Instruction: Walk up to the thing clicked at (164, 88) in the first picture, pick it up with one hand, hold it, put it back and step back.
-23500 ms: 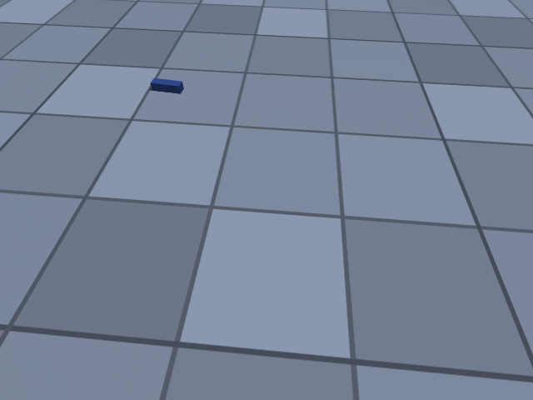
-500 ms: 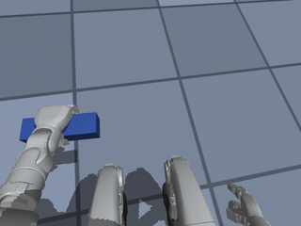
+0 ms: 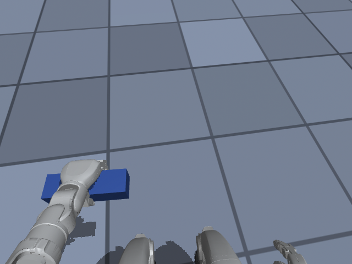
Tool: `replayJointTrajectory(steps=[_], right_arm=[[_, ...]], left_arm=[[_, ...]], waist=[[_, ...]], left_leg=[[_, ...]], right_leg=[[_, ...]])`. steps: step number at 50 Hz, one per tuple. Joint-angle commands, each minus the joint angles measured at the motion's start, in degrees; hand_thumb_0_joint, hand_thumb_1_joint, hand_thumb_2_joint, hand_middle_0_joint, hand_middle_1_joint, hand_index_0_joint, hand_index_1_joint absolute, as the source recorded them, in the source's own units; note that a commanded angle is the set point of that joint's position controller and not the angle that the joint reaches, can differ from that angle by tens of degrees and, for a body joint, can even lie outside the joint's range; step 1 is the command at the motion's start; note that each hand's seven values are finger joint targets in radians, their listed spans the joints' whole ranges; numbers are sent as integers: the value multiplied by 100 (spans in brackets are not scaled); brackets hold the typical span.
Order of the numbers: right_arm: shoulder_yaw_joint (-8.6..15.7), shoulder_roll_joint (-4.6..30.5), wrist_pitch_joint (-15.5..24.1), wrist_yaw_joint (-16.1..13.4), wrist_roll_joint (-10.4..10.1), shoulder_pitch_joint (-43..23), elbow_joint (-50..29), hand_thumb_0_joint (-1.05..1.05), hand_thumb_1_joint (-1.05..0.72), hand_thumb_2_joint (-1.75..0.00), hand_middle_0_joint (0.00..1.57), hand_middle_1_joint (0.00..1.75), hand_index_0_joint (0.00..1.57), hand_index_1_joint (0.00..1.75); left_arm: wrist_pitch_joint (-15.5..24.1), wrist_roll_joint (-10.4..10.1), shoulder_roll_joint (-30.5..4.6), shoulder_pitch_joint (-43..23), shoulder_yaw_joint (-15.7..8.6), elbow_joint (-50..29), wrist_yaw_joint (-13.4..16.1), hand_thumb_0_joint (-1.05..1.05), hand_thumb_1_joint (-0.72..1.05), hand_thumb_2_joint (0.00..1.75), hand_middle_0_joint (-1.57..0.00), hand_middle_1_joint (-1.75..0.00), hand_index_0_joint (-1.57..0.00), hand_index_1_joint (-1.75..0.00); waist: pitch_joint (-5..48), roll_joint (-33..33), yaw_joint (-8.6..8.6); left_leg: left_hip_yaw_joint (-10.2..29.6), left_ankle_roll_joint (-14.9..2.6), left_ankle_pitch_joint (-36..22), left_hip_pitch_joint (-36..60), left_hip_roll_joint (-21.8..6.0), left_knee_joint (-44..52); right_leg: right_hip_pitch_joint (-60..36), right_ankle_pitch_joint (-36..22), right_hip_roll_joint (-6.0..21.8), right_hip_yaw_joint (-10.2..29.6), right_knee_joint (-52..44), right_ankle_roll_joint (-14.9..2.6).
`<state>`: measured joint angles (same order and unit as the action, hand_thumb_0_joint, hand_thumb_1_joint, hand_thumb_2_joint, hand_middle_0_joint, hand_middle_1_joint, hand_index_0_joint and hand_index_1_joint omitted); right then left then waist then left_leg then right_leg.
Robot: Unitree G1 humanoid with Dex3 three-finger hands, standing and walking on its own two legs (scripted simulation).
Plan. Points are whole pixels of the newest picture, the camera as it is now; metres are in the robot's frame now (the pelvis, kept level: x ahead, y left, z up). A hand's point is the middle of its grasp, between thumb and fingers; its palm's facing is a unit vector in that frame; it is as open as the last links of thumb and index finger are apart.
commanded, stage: lift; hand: left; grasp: from above
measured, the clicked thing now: (89, 186) +0.33 +0.22 -0.11
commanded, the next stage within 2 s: hold in 0.30 s
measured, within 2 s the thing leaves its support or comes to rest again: neither
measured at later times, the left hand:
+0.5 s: hand (79, 175) +0.33 +0.22 -0.03, palm faces -0.48 -0.04 -0.88, open 9.6 cm
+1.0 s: hand (73, 168) +0.33 +0.22 +0.00, palm faces -0.49 -0.03 -0.87, open 9.6 cm
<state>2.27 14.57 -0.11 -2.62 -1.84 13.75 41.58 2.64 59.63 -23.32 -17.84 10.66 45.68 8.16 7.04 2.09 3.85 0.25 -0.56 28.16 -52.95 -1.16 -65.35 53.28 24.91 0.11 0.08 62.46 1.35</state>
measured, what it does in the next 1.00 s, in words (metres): rises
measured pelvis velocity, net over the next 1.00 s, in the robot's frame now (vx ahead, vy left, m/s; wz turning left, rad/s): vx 0.04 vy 0.00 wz -0.01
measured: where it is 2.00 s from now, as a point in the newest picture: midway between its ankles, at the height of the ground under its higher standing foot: outside the picture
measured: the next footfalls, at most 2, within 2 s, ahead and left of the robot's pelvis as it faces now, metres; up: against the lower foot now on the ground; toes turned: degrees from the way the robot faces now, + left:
none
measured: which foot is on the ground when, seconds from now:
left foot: down 0.00-1.00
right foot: down 0.00-1.00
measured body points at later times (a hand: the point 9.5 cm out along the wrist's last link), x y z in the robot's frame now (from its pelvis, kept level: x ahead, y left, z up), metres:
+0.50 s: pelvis +0.03 +0.00 +0.05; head +0.08 -0.01 +0.50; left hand +0.35 +0.22 +0.02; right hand +0.13 -0.27 -0.07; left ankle +0.03 +0.11 -0.65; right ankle +0.05 -0.14 -0.65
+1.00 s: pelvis +0.04 +0.00 +0.07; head +0.07 -0.01 +0.52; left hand +0.35 +0.22 +0.05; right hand +0.15 -0.27 -0.05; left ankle +0.03 +0.11 -0.65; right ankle +0.05 -0.14 -0.65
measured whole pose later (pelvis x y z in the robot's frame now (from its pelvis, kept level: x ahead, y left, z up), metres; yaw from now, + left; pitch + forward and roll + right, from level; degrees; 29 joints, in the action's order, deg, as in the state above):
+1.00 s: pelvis +0.04 +0.00 +0.07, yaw -1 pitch +6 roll +0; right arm 3.0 15.0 -3.8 -2.3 -2.8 12.8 39.5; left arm 2.5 58.7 -22.9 -13.8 12.3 40.5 2.1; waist 2.3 2.2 1.3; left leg -1.7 -0.8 19.7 -23.5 -0.4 -37.6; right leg 24.8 16.9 0.8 1.7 36.1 1.6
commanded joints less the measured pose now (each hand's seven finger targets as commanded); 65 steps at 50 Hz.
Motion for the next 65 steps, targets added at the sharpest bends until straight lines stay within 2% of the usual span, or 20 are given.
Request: replayJointTrajectory(steps=[1,4,5,7,15,16,23,26,28,30,37,48,50,52,57,58,59,61,62,65], right_arm=[[279,830,148,-45,13,185,-483,0,-90,-90,20,30,20,30],[315,850,116,-35,14,196,-525,0,-90,-90,20,30,20,30],[303,811,98,-28,11,166,-546,0,-90,-90,20,30,20,30],[312,839,74,-30,-2,138,-582,0,-90,-90,20,30,20,30],[338,827,-22,-32,-24,69,-680,0,-90,-90,20,30,20,30],[341,807,-27,-38,-24,90,-671,0,-90,-90,20,30,20,30],[359,854,-67,-54,-30,91,-636,0,-90,-90,20,30,20,30],[350,844,-87,-46,-41,43,-653,0,-90,-90,20,30,20,30],[378,870,-95,-39,-54,-1,-664,0,-90,-90,20,30,20,30],[355,837,-104,-32,-50,-34,-681,0,-90,-90,20,30,20,30],[371,872,-156,-26,-71,-120,-784,0,-90,-90,20,30,20,30],[356,873,-188,-41,-82,-234,-859,0,-90,-90,20,30,20,30],[346,860,-195,-33,-82,-242,-857,0,-90,-90,20,30,20,30],[356,887,-195,-40,-80,-243,-846,0,-90,-90,20,30,20,30],[335,865,-219,-38,-86,-301,-860,0,-90,-90,20,30,20,30],[337,862,-217,-44,-97,-371,-884,0,-90,-90,20,30,20,30],[339,886,-219,-45,-96,-378,-891,0,-90,-90,20,30,20,30],[311,857,-218,-41,-91,-388,-899,0,-90,-90,20,30,20,30],[313,859,-216,-43,-94,-405,-915,0,-90,-90,20,30,20,30],[290,850,-219,-50,-102,-472,-970,0,-90,-90,20,30,20,30]], left_arm=[[-57,-37,-1185,-1835,-496,-1051,335,0,55,91,-92,-78,-92,-78],[-104,-73,-1256,-1711,-603,-996,318,0,52,90,-91,-76,-90,-77],[-116,-77,-1137,-1704,-492,-1034,303,0,52,90,-91,-75,-90,-76],[-136,-93,-1239,-1631,-577,-947,279,0,51,87,-89,-75,-89,-75],[-82,-115,-1208,-1586,-530,-1268,196,0,50,89,-90,-73,-89,-74],[-83,-106,-1096,-1590,-461,-1307,189,0,50,89,-90,-73,-89,-74],[-47,-57,-1300,-1677,-569,-1442,175,0,47,86,-85,-76,-86,-75],[-38,-23,-1173,-1746,-432,-1405,98,0,47,87,-85,-77,-86,-76],[-22,-48,-1315,-1708,-549,-1445,52,0,49,86,-86,-76,-87,-75],[-32,-83,-1149,-1705,-432,-1433,-27,0,49,89,-86,-78,-87,-77],[3,-139,-1215,-1529,-446,-1583,-284,0,52,90,-88,-79,-89,-77],[9,-104,-1394,-1687,-587,-1840,-297,0,52,92,-88,-77,-89,-77],[-17,-105,-1210,-1543,-464,-1783,-327,0,51,94,-90,-76,-89,-76],[-19,-92,-1334,-1620,-554,-1844,-331,0,52,94,-88,-80,-89,-79],[-26,-120,-1190,-1428,-417,-1721,-436,0,53,95,-90,-78,-91,-78],[0,-150,-1295,-1622,-493,-2005,-447,0,53,94,-91,-77,-91,-77],[-14,-138,-1306,-1526,-504,-1785,-456,0,54,95,-91,-78,-91,-78],[4,-148,-1168,-1567,-371,-1888,-506,0,52,94,-90,-80,-90,-79],[16,-152,-1289,-1523,-486,-1916,-520,0,53,94,-90,-79,-91,-79],[57,-206,-1251,-1653,-440,-2056,-580,0,54,94,-90,-81,-91,-80]], waist=[[1880,204,24],[1831,127,-68],[1773,78,-71],[1666,-33,-63],[1591,90,-125],[1622,93,-69],[1640,131,-108],[1452,68,-73],[1448,121,-161],[1420,17,-133],[1416,101,-212],[1312,103,-246],[1293,32,-219],[1341,84,-249],[1126,6,-211],[1199,144,-301],[1147,93,-251],[1027,66,-244],[1003,73,-312],[1040,132,-286]], left_leg=[[76,15,-1253,1854,137,1457],[52,21,-1486,2065,158,1680],[53,8,-1523,2084,174,1736],[16,-3,-1510,2199,187,1879],[1,31,-1838,2819,187,2334],[-17,31,-1936,2894,189,2343],[-25,57,-2501,3299,183,2550],[-44,41,-2440,3302,202,2668],[-72,58,-2399,3422,218,2777],[-48,50,-2505,3485,208,2829],[-45,80,-2864,3773,180,2999],[-102,43,-2853,3882,197,3211],[-112,32,-2934,4002,203,3238],[-110,37,-2979,4019,194,3266],[-104,36,-2926,4045,175,3393],[-108,45,-2894,4123,170,3438],[-91,49,-2849,4132,167,3453],[-77,40,-2693,4062,159,3523],[-82,35,-2656,4053,152,3564],[-83,37,-2600,4142,145,3622]], right_leg=[[-1346,-1029,-198,-103,-1282,-197],[-1691,-1215,-190,-85,-1505,-191],[-1776,-1270,-186,-55,-1597,-185],[-1969,-1277,-178,-36,-1780,-168],[-2389,-1506,-175,-36,-2220,-183],[-2418,-1603,-179,-15,-2253,-184],[-2750,-2051,-178,-34,-2409,-194],[-2801,-2049,-177,-20,-2536,-189],[-2952,-1978,-173,-21,-2627,-192],[-3022,-2084,-185,-14,-2682,-188],[-3204,-2276,-203,-50,-2789,-207],[-3532,-2352,-195,-11,-3017,-190],[-3529,-2421,-179,-6,-3050,-190],[-3582,-2439,-195,-13,-3079,-194],[-3639,-2380,-197,-31,-3179,-194],[-3653,-2327,-200,-30,-3209,-206],[-3627,-2273,-200,-30,-3236,-204],[-3630,-2156,-202,-30,-3289,-203],[-3675,-2124,-205,-32,-3318,-214],[-3693,-2070,-204,-21,-3360,-213]])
